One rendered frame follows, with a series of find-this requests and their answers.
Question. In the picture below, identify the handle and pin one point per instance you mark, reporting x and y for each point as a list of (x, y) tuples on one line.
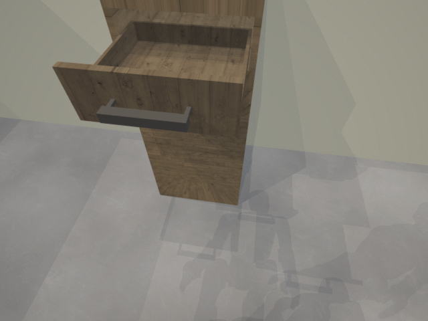
[(144, 118)]

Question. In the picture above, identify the cabinet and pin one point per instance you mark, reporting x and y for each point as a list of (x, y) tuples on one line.
[(191, 165)]

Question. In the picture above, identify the drawer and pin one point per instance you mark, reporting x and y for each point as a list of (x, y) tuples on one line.
[(166, 67)]

